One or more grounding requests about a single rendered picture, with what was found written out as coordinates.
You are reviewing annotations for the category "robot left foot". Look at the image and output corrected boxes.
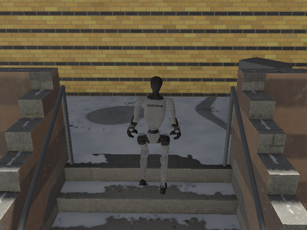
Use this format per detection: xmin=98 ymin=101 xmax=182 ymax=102
xmin=140 ymin=179 xmax=147 ymax=185

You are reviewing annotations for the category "right robot hand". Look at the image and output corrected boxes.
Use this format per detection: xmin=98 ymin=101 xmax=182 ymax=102
xmin=170 ymin=131 xmax=181 ymax=139

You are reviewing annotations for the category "robot left thigh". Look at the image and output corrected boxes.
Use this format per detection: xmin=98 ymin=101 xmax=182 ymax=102
xmin=137 ymin=133 xmax=149 ymax=157

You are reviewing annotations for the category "left robot hand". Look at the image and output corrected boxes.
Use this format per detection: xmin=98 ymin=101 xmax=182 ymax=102
xmin=127 ymin=128 xmax=138 ymax=138

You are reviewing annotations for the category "robot right upper arm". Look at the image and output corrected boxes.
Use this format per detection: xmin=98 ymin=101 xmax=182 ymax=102
xmin=165 ymin=98 xmax=176 ymax=124

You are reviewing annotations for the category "robot left forearm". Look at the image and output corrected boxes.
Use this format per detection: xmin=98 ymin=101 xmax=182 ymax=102
xmin=129 ymin=116 xmax=137 ymax=131

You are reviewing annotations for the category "robot left upper arm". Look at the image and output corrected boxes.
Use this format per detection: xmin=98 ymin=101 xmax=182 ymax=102
xmin=133 ymin=96 xmax=145 ymax=123

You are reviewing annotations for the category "robot right forearm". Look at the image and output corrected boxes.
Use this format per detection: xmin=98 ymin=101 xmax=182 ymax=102
xmin=172 ymin=118 xmax=180 ymax=133

